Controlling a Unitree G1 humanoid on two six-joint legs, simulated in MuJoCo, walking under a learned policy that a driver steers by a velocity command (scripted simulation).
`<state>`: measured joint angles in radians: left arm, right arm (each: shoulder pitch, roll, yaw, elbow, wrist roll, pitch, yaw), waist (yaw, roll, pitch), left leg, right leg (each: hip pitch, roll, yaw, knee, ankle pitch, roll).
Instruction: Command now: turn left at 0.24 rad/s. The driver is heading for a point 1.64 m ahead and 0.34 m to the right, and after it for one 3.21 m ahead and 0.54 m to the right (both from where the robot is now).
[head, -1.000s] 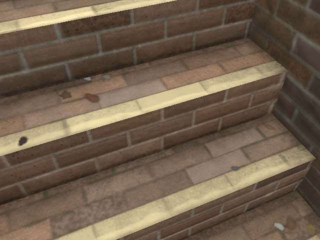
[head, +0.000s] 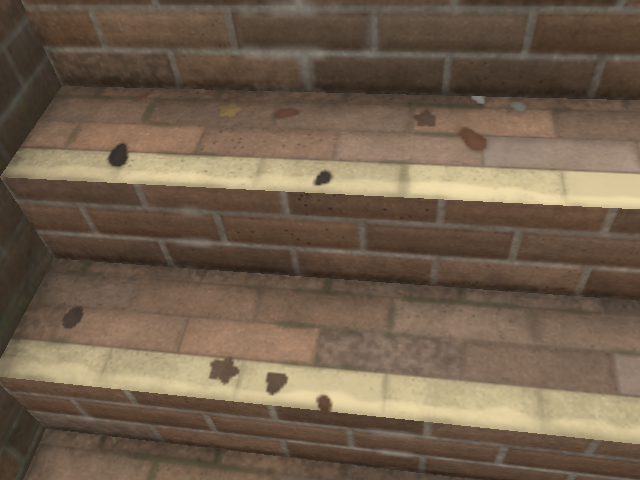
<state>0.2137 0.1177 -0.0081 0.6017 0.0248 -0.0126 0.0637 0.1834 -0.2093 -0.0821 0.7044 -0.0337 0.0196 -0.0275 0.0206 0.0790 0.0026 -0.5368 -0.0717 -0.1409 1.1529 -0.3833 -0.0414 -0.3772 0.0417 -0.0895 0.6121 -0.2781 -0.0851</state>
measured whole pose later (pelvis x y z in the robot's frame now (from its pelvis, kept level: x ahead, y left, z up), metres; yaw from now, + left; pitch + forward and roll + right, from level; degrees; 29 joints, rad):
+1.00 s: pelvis +0.04 +0.02 +0.02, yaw +1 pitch +0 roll +0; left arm 0.35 0.11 -0.01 1.03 0.00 -0.02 0.06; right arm 0.40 -0.11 0.01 1.00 -0.01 -0.04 -0.06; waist 0.00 0.00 0.01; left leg -0.17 -0.04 0.05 0.38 -0.21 0.06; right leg -0.17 0.01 -0.07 0.39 -0.22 -0.03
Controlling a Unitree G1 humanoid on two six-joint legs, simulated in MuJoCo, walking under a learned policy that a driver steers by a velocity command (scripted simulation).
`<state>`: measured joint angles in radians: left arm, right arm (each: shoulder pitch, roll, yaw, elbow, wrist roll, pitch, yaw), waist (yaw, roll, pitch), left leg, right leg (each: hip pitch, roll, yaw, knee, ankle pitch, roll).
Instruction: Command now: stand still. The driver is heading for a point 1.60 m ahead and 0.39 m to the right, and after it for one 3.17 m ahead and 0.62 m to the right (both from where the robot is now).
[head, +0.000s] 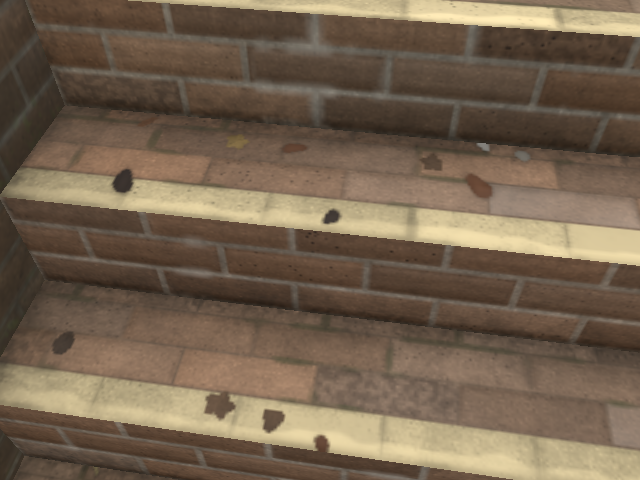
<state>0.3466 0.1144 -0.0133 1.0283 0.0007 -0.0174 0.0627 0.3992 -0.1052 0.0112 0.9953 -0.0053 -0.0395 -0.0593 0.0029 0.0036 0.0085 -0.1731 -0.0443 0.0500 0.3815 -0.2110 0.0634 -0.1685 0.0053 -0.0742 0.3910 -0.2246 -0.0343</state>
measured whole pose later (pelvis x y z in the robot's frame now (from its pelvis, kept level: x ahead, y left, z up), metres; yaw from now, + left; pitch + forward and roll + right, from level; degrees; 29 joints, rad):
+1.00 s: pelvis +0.28 +0.04 +0.19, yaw +0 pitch +2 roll +0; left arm -0.01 0.04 -0.02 0.65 0.00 -0.09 0.04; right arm 0.46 -0.15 -0.02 1.15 -0.02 -0.12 0.01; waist 0.01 -0.01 -0.04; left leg -0.30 -0.02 0.15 0.56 -0.31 0.08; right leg -1.32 0.08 0.10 2.28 -0.13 -0.18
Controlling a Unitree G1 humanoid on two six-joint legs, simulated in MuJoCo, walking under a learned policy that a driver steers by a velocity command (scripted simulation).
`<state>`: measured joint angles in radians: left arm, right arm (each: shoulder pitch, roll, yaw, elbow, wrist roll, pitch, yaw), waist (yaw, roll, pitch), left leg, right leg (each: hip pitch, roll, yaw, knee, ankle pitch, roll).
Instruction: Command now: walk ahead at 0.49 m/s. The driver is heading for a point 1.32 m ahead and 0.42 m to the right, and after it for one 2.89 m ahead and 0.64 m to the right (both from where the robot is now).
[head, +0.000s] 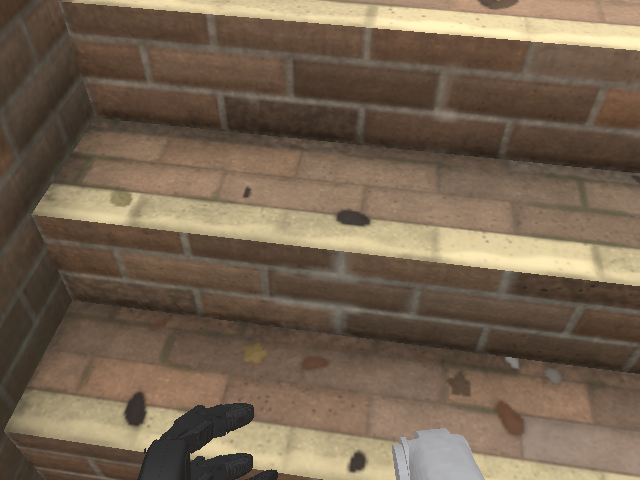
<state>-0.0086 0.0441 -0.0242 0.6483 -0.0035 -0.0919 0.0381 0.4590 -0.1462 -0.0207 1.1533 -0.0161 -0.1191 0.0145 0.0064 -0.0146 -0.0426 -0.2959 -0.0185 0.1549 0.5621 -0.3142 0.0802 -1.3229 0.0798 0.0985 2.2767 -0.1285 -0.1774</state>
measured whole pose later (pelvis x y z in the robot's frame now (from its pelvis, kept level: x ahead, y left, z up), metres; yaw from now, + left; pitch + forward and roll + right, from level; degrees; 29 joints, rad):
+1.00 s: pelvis +0.46 +0.04 +0.40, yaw -17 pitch +1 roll +2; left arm 0.04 0.12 0.05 0.57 0.02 -0.03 0.02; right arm 0.38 -0.22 -0.06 1.01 -0.04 -0.14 -0.02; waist 0.04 -0.04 -0.04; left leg -0.31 0.10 0.27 0.71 -0.39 0.01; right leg -1.22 0.09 0.13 2.29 -0.14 -0.14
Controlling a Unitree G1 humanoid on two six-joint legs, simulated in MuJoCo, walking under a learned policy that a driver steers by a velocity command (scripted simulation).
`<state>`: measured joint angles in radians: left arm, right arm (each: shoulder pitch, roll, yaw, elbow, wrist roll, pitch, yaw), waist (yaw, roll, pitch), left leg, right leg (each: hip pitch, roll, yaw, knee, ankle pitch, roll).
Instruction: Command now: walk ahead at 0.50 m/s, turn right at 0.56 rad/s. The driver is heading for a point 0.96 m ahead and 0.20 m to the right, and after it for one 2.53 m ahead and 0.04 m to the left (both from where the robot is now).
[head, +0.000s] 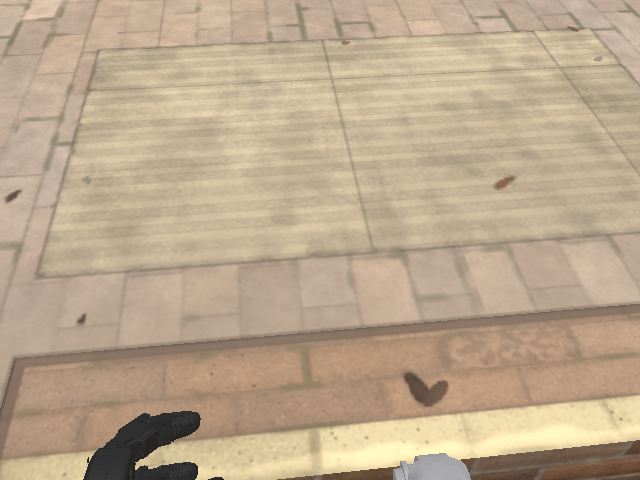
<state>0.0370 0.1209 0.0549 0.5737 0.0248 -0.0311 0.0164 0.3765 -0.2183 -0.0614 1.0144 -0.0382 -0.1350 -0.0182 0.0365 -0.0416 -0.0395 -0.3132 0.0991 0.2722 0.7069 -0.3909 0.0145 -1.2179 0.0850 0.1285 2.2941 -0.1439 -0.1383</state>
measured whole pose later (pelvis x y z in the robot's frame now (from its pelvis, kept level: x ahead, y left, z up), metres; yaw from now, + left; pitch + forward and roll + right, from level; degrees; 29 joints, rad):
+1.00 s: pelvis +0.55 -0.13 +0.39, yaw -25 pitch +1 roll +3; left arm 0.13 0.15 0.03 0.62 0.02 -0.05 -0.01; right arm 0.42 -0.24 -0.06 0.99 -0.04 -0.09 -0.01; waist 0.02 -0.01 -0.07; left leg -0.33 -0.03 0.17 0.82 -0.52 0.07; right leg -0.94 0.03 0.14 1.54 -0.14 -0.08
